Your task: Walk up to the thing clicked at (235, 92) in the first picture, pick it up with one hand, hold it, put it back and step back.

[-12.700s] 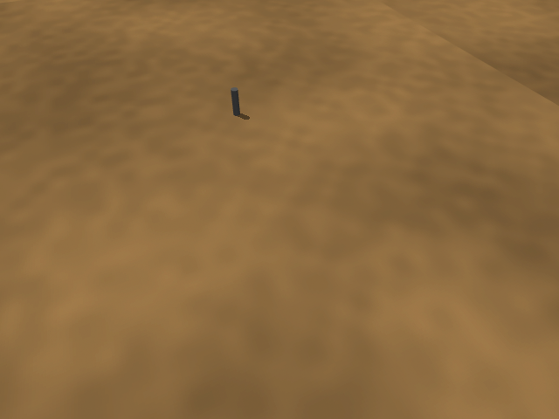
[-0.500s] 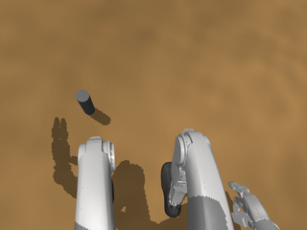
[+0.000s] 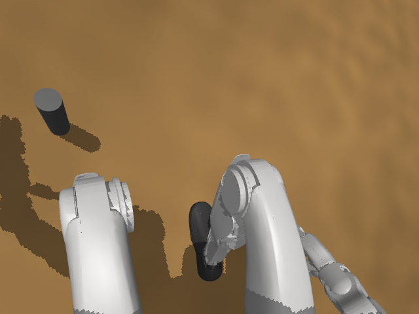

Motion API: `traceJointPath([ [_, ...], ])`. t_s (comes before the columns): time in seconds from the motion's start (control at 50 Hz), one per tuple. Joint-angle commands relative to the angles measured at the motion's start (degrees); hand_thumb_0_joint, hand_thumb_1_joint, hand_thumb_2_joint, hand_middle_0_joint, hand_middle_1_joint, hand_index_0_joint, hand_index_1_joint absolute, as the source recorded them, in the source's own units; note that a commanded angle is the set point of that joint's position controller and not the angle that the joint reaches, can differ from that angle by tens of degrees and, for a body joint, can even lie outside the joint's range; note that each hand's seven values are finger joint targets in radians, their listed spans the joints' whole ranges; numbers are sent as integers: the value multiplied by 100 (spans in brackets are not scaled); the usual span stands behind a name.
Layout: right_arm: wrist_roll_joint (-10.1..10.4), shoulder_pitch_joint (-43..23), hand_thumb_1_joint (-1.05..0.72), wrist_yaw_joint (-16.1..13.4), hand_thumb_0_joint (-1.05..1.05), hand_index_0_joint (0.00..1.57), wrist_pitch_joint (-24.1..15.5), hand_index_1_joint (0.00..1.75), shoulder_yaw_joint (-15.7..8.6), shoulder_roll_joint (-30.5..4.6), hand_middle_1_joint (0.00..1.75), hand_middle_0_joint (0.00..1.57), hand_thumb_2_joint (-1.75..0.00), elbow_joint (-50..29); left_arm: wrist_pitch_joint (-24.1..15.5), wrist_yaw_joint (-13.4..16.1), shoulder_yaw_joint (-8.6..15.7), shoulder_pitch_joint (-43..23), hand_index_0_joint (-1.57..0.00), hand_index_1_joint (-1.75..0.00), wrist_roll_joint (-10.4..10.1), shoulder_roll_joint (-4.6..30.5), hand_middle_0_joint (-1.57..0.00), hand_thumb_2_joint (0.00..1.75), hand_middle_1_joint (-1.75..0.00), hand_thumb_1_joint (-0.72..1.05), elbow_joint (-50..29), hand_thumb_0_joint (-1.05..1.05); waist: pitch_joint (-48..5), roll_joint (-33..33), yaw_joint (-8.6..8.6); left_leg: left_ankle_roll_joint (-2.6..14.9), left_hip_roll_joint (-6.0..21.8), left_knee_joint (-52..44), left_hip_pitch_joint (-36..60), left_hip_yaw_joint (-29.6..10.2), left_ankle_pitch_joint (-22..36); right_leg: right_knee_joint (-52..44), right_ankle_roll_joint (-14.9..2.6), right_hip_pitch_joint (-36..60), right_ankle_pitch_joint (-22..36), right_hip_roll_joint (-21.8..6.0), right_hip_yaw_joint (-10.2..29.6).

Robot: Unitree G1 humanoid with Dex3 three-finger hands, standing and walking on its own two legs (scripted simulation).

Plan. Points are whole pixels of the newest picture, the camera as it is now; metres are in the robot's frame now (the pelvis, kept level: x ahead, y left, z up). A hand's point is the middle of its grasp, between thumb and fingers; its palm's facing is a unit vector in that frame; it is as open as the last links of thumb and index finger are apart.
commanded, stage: close in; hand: left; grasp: from the side
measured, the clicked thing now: (54, 115) +0.47 +0.23 -0.23
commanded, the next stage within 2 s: rest palm in 0.78 s
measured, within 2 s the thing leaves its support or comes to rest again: leaves its support in 1.98 s
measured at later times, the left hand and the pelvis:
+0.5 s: hand (33, 121) +0.44 +0.25 -0.18, palm faces +0.07 -1.00 +0.01, open 17.6 cm; pelvis -0.02 +0.01 -0.02, yaw -4 degrees
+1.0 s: hand (53, 121) +0.45 +0.22 -0.20, palm faces +0.14 -0.99 -0.01, open 16.4 cm; pelvis -0.02 +0.01 -0.03, yaw -5 degrees
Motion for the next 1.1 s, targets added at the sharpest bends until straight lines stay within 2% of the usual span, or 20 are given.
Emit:
traceJointPath([
  [0.0,-184,490,-93,-103,0,20,81,30,-349,-1821,30,20,-91,-110,-778,261,-137,-1425,-4,-11,-172,1605,-5,8,-11,-50,-717,0,-3652,2957,-251,-85,212,-1751,2990,340,1077,-831,-403,1721,654,230,-535],
  [0.04,-286,410,-93,-86,0,20,151,30,-245,-1870,30,20,-91,-111,-899,383,-381,-1418,-5,-11,-42,1471,-6,6,-11,-52,-563,0,-3472,3139,-375,-147,238,-1718,3102,236,1229,-713,-416,1594,762,233,-640],
  [0.1,-394,227,-94,-35,0,20,231,30,-100,-1903,30,20,-91,-190,-1117,660,-487,-1298,-7,-7,13,1374,-7,0,-8,-61,-254,0,-3164,2869,-426,-131,236,-1579,2798,168,1172,-680,-387,1703,815,268,-737],
  [0.12,-423,161,-94,-8,0,20,252,30,-34,-1924,30,20,-91,-222,-1199,753,-553,-1342,-7,-7,-1,1242,-7,0,-8,-61,-196,0,-3052,2869,-515,-141,242,-1591,2809,112,1185,-644,-375,1725,833,269,-790],
  [0.16,-488,46,-94,45,0,20,310,30,61,-1980,30,20,-91,-282,-1346,963,-567,-1412,-8,-7,-41,1162,-8,0,-8,-61,-136,0,-2964,2795,-576,-150,257,-1554,2782,15,1122,-611,-348,1735,812,299,-876],
  [0.2,-552,-2,-95,92,0,20,365,30,159,-2039,30,20,-91,-334,-1505,1198,-419,-1408,-8,-7,-47,1294,-8,0,-8,-61,-87,0,-2962,2783,-582,-159,255,-1533,2764,-64,1068,-581,-314,1877,818,317,-954],
  [0.26,-634,-149,-94,149,0,20,440,30,235,-2053,30,20,-91,-355,-1690,1525,-485,-1338,-7,-7,99,1219,-7,0,-8,-61,-6,0,-2718,2802,-601,-166,267,-1530,2666,-104,867,-589,-297,1832,721,333,-987],
  [0.3,-712,-185,-94,172,0,20,488,30,250,-2116,30,20,-91,-422,-1815,1737,-440,-1381,-7,-7,257,1426,-7,0,-8,-61,-145,0,-2686,2991,-617,-196,286,-1537,2742,-127,947,-561,-300,1928,815,362,-1029],
  [0.32,-738,-249,-94,186,0,20,514,30,251,-2125,30,20,-91,-431,-1855,1817,-513,-1252,-7,-7,333,1363,-7,0,-8,-61,-71,0,-2593,3033,-610,-198,290,-1559,2708,-133,885,-554,-307,1884,780,366,-1038],
  [0.36,-782,-191,-94,212,0,20,558,30,288,-2130,30,20,-91,-408,-1899,1934,-679,-1249,-7,-6,421,1197,-7,0,-6,-58,-32,0,-2527,3020,-745,-200,292,-1546,2684,-157,842,-591,-296,1930,810,384,-1084],
  [0.48,-889,-360,-93,260,0,20,637,30,372,-2186,30,20,-90,-530,-2010,2188,-1134,-1244,-6,-6,325,690,-6,1,-7,-57,198,0,-2201,2612,-1024,-140,300,-1491,2459,-323,541,-646,-237,1828,722,400,-1162],
  [0.54,-928,-407,-93,287,0,20,639,30,462,-2126,30,20,-90,-583,-2100,2367,-1206,-1310,-6,-7,288,678,-6,3,-8,-58,284,0,-2164,2378,-1015,-75,264,-1360,2247,-293,421,-723,-213,1940,680,451,-1135],
  [0.58,-971,-400,-93,299,0,20,667,30,496,-2174,30,20,-91,-545,-2219,2494,-1197,-1449,-6,-8,328,781,-6,6,-9,-56,328,0,-2088,2380,-1090,-84,272,-1393,2227,-382,294,-687,-202,1925,599,441,-1174],
  [0.74,-1108,-528,-92,328,0,20,774,30,646,-2178,30,20,-91,-638,-2484,3005,-1126,-1210,-5,-9,550,1038,-5,12,-10,-47,589,0,-1853,2546,-962,-99,277,-1415,2085,-354,39,-712,-228,2033,456,510,-1222],
  [0.8,-1135,-548,-92,335,0,20,792,30,653,-2182,30,20,-91,-624,-2530,3128,-1173,-1149,-5,-10,582,990,-6,13,-10,-45,535,0,-1906,2638,-960,-123,291,-1416,2200,-364,256,-683,-234,2093,639,518,-1226],
  [0.84,-1163,-502,-92,340,0,20,810,30,653,-2192,30,20,-91,-609,-2558,3184,-1234,-1156,-5,-10,599,879,-6,15,-10,-41,450,0,-2029,2684,-1052,-146,296,-1393,2381,-406,527,-645,-225,2163,867,514,-1261],
  [0.92,-1172,-500,-90,367,0,20,828,30,678,-2198,30,20,-90,-548,-2581,3315,-1382,-1242,-17,-19,588,737,-18,24,-18,-28,460,0,-2002,2547,-1183,-122,288,-1308,2312,-467,607,-638,-199,2195,1005,519,-1301],
  [0.96,-1171,-466,-90,384,0,20,823,30,682,-2181,30,20,-90,-518,-2617,3377,-1436,-1377,-32,-33,563,714,-33,33,-32,-17,366,0,-2051,2477,-1218,-100,280,-1258,2281,-460,581,-687,-196,2227,1005,530,-1273],
  [1.0,-1193,-415,-90,399,0,20,832,30,694,-2178,30,20,-90,-482,-2646,3430,-1470,-1473,-40,-40,583,723,-41,40,-40,-10,346,0,-2164,2566,-1260,-118,275,-1246,2404,-471,676,-668,-187,2294,1081,534,-1295],
  [1.08,-1202,-423,-89,414,0,20,889,30,709,-2146,30,20,-90,-479,-2649,3559,-1478,-1521,-47,-47,711,813,-49,49,-47,4,390,0,-2121,2651,-1211,-151,304,-1311,2452,-497,686,-669,-221,2214,1053,543,-1291],
])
